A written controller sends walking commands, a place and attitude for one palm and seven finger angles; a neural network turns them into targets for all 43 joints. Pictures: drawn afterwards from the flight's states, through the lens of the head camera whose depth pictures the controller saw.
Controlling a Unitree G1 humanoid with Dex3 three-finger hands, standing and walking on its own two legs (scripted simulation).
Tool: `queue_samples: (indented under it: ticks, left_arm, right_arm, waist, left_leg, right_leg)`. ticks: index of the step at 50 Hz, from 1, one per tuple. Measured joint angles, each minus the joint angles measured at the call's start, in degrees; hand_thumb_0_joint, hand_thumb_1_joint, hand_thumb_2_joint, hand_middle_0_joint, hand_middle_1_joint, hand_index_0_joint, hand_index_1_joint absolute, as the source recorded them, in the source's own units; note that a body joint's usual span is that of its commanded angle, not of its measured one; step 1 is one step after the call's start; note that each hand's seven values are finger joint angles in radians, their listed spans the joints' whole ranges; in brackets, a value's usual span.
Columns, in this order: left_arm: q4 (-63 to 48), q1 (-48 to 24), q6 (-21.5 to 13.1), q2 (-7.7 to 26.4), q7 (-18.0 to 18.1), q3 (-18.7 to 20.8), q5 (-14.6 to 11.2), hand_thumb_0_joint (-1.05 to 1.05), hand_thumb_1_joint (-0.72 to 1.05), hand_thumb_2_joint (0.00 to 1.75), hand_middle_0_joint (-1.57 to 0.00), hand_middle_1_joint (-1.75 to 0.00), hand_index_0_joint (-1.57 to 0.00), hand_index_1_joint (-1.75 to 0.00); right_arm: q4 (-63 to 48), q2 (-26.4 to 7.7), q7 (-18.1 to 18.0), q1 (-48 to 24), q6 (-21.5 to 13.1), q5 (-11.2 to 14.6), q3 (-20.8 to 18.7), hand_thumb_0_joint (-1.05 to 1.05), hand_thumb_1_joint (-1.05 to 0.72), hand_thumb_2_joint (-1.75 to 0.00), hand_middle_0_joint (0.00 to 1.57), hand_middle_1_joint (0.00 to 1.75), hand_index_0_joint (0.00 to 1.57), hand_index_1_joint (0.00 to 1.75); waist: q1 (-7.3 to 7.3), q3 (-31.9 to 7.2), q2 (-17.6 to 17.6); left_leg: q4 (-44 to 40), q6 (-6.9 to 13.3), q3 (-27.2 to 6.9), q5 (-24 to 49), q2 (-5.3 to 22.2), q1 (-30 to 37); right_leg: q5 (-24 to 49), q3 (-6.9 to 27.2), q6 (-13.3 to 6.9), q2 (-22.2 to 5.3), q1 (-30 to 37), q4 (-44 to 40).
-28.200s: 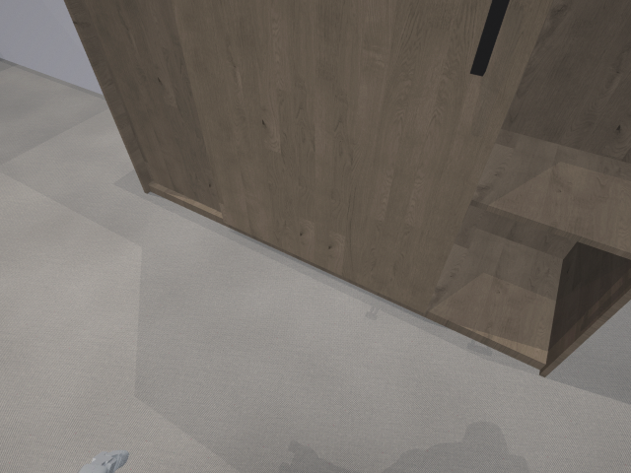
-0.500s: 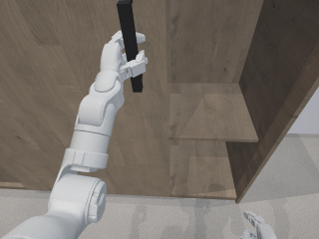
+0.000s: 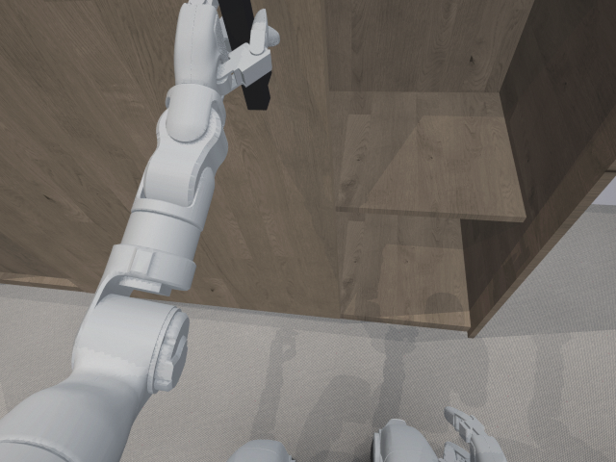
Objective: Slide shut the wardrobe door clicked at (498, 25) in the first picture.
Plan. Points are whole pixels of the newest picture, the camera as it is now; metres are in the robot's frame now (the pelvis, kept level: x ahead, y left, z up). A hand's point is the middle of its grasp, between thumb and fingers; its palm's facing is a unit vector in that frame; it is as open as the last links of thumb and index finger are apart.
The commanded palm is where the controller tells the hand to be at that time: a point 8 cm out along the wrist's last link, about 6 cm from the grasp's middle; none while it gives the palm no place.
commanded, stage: step sideways, sliding the door along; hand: left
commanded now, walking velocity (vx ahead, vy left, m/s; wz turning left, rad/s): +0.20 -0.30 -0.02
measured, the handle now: (244, 5) +0.51 +0.11 +0.28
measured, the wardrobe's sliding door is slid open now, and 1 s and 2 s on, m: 0.41 0.22 0.00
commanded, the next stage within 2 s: stop walking and hold the door there in 1.88 s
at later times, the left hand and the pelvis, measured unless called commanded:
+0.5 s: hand (312, 54) +0.47 +0.04 +0.25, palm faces +0.09 -0.99 -0.11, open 6.5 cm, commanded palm +0.45 +0.01 +0.25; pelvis +0.04 -0.11 +0.00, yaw +5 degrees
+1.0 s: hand (459, 54) +0.46 -0.11 +0.25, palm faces +0.13 -0.99 -0.10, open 6.7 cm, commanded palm +0.44 -0.12 +0.25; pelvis +0.07 -0.23 -0.01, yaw +6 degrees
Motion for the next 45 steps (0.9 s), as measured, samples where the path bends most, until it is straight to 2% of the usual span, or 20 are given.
queue_samples:
  ticks: [3,5,7,9,11,13,16,18,21,25,29,30,31,32,35,37,38,40,43,45]
  left_arm:
    - [1.9,-0.4,-1.6,0.5,0.3,0.6,-0.3,-0.08,0.75,0.86,-0.45,-1.4,-0.08,-1.4]
    - [2.6,-1.1,-2.0,-0.4,0.8,1.0,-0.4,-0.08,0.76,0.86,-0.45,-1.4,-0.08,-1.4]
    - [2.4,-1.9,-2.2,-1.2,0.6,0.5,0.0,-0.07,0.75,0.86,-0.45,-1.4,-0.09,-1.4]
    - [1.3,-2.5,-2.9,-1.9,0.6,-0.7,0.1,-0.07,0.75,0.85,-0.45,-1.4,-0.1,-1.4]
    - [-0.3,-2.6,-3.7,-2.3,0.7,-2.3,0.4,-0.07,0.75,0.85,-0.45,-1.4,-0.1,-1.4]
    - [-1.2,-3.3,-4.4,-2.4,0.6,-3.8,0.6,-0.07,0.75,0.85,-0.45,-1.4,-0.11,-1.4]
    - [-2.8,-4.1,-5.4,-2.1,-0.4,-5.4,0.2,-0.07,0.75,0.84,-0.45,-1.4,-0.11,-1.37]
    - [-4.5,-2.6,-5.8,-2.4,-1.0,-5.7,0.1,-0.07,0.76,0.83,-0.45,-1.4,-0.11,-1.36]
    - [-7.1,0.1,-6.5,-2.6,-1.7,-6.1,0.4,-0.07,0.75,0.83,-0.45,-1.4,-0.11,-1.35]
    - [-10.6,3.0,-6.3,-1.5,-2.4,-6.1,0.9,-0.08,0.74,0.84,-0.45,-1.4,-0.12,-1.34]
    - [-12.9,4.9,-5.7,0.6,-2.3,-4.3,1.0,-0.09,0.73,0.84,-0.45,-1.4,-0.13,-1.31]
    - [-13.0,5.1,-5.3,0.9,-2.1,-3.5,1.2,-0.09,0.72,0.84,-0.45,-1.4,-0.13,-1.3]
    - [-13.2,5.6,-5.4,0.7,-1.7,-2.4,1.5,-0.1,0.72,0.84,-0.45,-1.4,-0.13,-1.29]
    - [-13.3,6.4,-5.7,0.4,-1.2,-1.4,1.7,-0.1,0.71,0.84,-0.45,-1.4,-0.14,-1.28]
    - [-15.3,9.2,-5.0,-0.9,-0.1,0.2,1.4,-0.1,0.71,0.84,-0.45,-1.4,-0.15,-1.28]
    - [-17.5,10.7,-4.1,-1.7,0.8,0.1,1.4,-0.09,0.71,0.84,-0.45,-1.4,-0.16,-1.28]
    - [-18.5,11.2,-3.7,-2.2,1.2,-0.2,1.6,-0.09,0.71,0.85,-0.45,-1.4,-0.17,-1.29]
    - [-20.0,11.3,-2.6,-3.3,1.7,-1.3,1.6,-0.08,0.71,0.84,-0.45,-1.4,-0.17,-1.29]
    - [-20.4,10.0,-2.0,-4.0,1.3,-3.7,1.4,-0.06,0.73,0.82,-0.45,-1.4,-0.16,-1.27]
    - [-21.0,10.7,-1.8,-4.5,1.0,-4.8,1.5,-0.06,0.74,0.81,-0.45,-1.4,-0.15,-1.26]
  right_arm:
    - [0.7,-0.4,-0.8,1.0,-0.5,1.3,-0.4,0.0,-0.91,-0.9,0.2,0.3,0.2,0.3]
    - [1.6,-1.9,-1.4,0.5,-0.5,1.7,-1.0,0.0,-0.91,-0.9,0.2,0.3,0.2,0.3]
    - [3.1,-3.1,-2.0,-1.1,-0.6,1.8,-2.0,0.0,-0.92,-0.9,0.2,0.3,0.2,0.3]
    - [3.9,-4.2,-2.5,-2.6,-1.5,1.6,-3.0,0.0,-0.92,-0.9,0.2,0.3,0.2,0.3]
    - [3.9,-4.9,-2.8,-3.8,-2.5,1.3,-3.6,0.01,-0.91,-0.9,0.2,0.3,0.2,0.3]
    - [2.5,-5.3,-2.7,-4.4,-2.9,1.1,-3.9,0.01,-0.91,-0.9,0.2,0.3,0.2,0.3]
    - [0.1,-4.4,-1.4,-5.8,-2.4,1.0,-5.1,0.01,-0.91,-0.9,0.2,0.3,0.2,0.3]
    - [-0.8,-4.1,0.0,-6.3,-1.7,0.9,-5.0,0.01,-0.91,-0.9,0.2,0.3,0.2,0.3]
    - [-1.6,-2.8,1.5,-6.7,-0.3,1.0,-4.4,0.01,-0.91,-0.9,0.2,0.3,0.2,0.3]
    - [-3.3,0.0,2.4,-7.1,0.9,0.9,-2.9,0.01,-0.91,-0.9,0.2,0.3,0.2,0.3]
    - [-4.6,1.8,2.5,-7.4,-0.1,1.0,-1.4,0.01,-0.9,-0.9,0.2,0.3,0.2,0.3]
    - [-4.6,1.9,2.4,-7.5,-0.5,1.3,-1.2,0.01,-0.9,-0.9,0.2,0.3,0.2,0.3]
    - [-4.1,1.1,2.2,-8.2,-0.8,1.6,-1.1,0.01,-0.9,-0.9,0.2,0.3,0.2,0.3]
    - [-3.3,0.3,1.8,-9.0,-1.0,1.7,-1.3,0.01,-0.9,-0.9,0.2,0.3,0.2,0.3]
    - [-1.0,-1.4,-0.2,-10.6,-1.3,1.7,-2.4,0.01,-0.9,-0.9,0.2,0.3,0.2,0.3]
    - [-0.2,-2.5,-1.4,-10.8,-2.1,1.4,-2.8,0.01,-0.91,-0.9,0.2,0.3,0.2,0.3]
    - [-0.1,-3.2,-1.7,-10.7,-2.6,1.2,-2.9,0.01,-0.91,-0.9,0.2,0.3,0.2,0.3]
    - [-0.6,-4.5,-1.9,-10.0,-3.3,1.0,-3.5,0.01,-0.91,-0.9,0.2,0.3,0.2,0.3]
    - [-1.2,-4.1,-0.9,-9.0,-3.4,1.1,-4.6,0.01,-0.91,-0.9,0.2,0.3,0.2,0.3]
    - [-2.0,-3.8,0.1,-7.7,-3.9,1.0,-4.3,0.01,-0.91,-0.9,0.2,0.3,0.2,0.3]
  waist:
    - [0.72,0.1,0.9]
    - [-0.04,0.4,3.1]
    - [-0.62,1.0,2.9]
    - [0.1,2.1,1.7]
    - [0.54,2.6,0.0]
    - [0.39,2.1,-1.6]
    - [1.44,4.1,-4.2]
    - [1.68,3.9,-3.1]
    - [3.25,3.2,-1.4]
    - [6.05,3.1,-0.7]
    - [7.82,3.8,0.1]
    - [7.68,4.0,0.6]
    - [6.78,4.8,2.7]
    - [5.53,5.4,4.4]
    - [3.71,4.5,3.3]
    - [3.05,3.3,1.6]
    - [2.62,2.7,1.1]
    - [2.02,1.3,1.1]
    - [3.66,1.9,-2.0]
    - [4.16,1.5,-2.5]
  left_leg:
    - [5.9,-1.4,-1.3,-4.0,2.0,-0.8]
    - [10.3,0.2,-3.6,-5.5,3.9,-2.7]
    - [17.0,1.5,-4.8,-9.8,2.5,-5.8]
    - [21.1,2.1,-3.9,-11.7,0.6,-7.5]
    - [14.9,2.4,-1.5,-8.9,-0.2,-6.1]
    - [2.8,2.1,0.9,0.5,0.3,-2.6]
    - [2.2,0.7,1.2,-0.1,0.0,-2.0]
    - [1.9,0.1,0.1,-0.8,1.6,-1.9]
    - [0.6,-1.3,-0.7,-1.0,4.9,-0.9]
    - [-0.3,-4.2,-0.6,-1.7,9.4,1.7]
    - [2.0,-6.8,-0.7,-3.4,12.8,3.8]
    - [4.3,-6.5,-1.2,-4.1,13.4,3.4]
    - [7.2,-5.1,-2.5,-4.0,14.7,2.6]
    - [10.4,-2.5,-3.9,-1.9,15.0,1.0]
    - [18.7,0.1,-5.4,-10.1,7.9,-4.8]
    - [14.7,1.3,-3.3,-10.1,3.9,-6.0]
    - [9.8,1.5,-1.8,-6.8,2.9,-5.6]
    - [0.6,1.8,1.4,4.2,3.0,-3.7]
    - [0.7,-0.9,3.2,2.3,3.1,-2.9]
    - [0.8,-1.9,3.4,1.3,3.9,-2.4]
  right_leg:
    - [7.2,-2.3,-0.3,0.1,2.2,-2.7]
    - [6.5,-5.5,-1.9,1.4,3.0,-1.8]
    - [5.4,-7.7,-3.1,1.0,3.7,-2.4]
    - [6.6,-8.3,-3.5,0.4,4.5,-5.0]
    - [8.1,-8.6,-3.8,0.1,4.7,-7.4]
    - [7.7,-9.3,-3.7,-0.1,2.7,-5.8]
    - [-0.2,-3.2,-2.4,0.8,-1.8,9.1]
    - [-2.8,-1.0,-2.0,1.4,-3.6,16.9]
    - [-3.9,0.5,-1.3,0.1,-3.7,17.9]
    - [-2.1,0.3,0.0,-1.9,-0.8,9.2]
    - [4.3,-1.9,0.4,-1.6,4.7,-2.4]
    - [7.7,-2.5,0.9,-1.2,6.8,-5.9]
    - [7.5,-4.0,1.5,-0.2,8.4,-6.2]
    - [6.6,-5.5,1.5,0.2,9.3,-6.2]
    - [5.6,-6.1,0.9,-2.3,8.3,-6.6]
    - [6.6,-5.7,0.5,-3.7,6.8,-7.6]
    - [7.0,-5.7,0.4,-4.0,6.0,-7.6]
    - [6.5,-6.4,0.5,-3.4,4.2,-5.9]
    - [1.5,-2.8,0.3,-2.7,1.9,0.8]
    - [-1.8,-1.8,0.1,-1.6,2.3,3.6]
